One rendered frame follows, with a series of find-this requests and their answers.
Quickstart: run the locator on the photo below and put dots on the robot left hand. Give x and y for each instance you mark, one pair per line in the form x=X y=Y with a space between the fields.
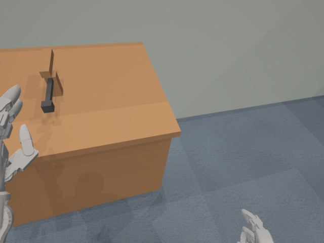
x=10 y=107

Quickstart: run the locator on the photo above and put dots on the robot right hand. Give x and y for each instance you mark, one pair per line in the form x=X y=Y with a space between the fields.
x=260 y=235

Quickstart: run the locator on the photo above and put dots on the counter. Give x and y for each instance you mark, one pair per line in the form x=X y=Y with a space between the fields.
x=108 y=137

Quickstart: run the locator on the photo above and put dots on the left robot forearm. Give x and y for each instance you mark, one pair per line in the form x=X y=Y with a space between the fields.
x=6 y=216

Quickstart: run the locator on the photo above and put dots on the tap lever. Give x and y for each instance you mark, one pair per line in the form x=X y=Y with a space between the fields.
x=47 y=105

